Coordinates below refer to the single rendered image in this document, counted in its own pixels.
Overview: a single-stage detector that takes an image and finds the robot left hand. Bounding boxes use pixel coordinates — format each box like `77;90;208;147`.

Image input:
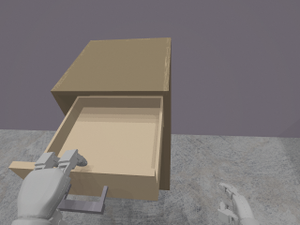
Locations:
17;149;88;225

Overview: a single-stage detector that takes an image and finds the handle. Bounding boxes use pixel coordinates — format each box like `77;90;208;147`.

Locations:
56;184;108;215

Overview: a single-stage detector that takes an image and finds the cabinet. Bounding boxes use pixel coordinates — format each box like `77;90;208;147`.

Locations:
51;37;172;190

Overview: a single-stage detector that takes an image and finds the drawer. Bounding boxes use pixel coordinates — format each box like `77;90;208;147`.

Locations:
8;96;164;201

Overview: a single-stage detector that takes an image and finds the robot right hand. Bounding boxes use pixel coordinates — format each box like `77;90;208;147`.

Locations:
217;182;256;225

